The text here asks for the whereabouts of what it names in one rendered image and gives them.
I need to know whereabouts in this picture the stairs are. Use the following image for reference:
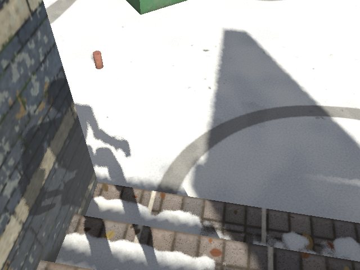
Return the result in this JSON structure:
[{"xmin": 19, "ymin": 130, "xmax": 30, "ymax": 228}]
[{"xmin": 37, "ymin": 182, "xmax": 360, "ymax": 270}]

